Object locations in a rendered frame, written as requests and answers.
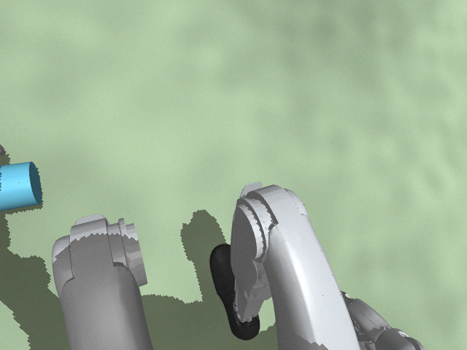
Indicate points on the right robot hand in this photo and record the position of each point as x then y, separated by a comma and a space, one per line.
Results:
368, 324

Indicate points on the can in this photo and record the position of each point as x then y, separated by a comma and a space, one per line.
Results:
19, 186

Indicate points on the right robot arm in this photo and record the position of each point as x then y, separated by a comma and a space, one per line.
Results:
395, 339

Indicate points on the right robot foot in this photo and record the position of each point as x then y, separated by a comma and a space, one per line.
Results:
224, 281

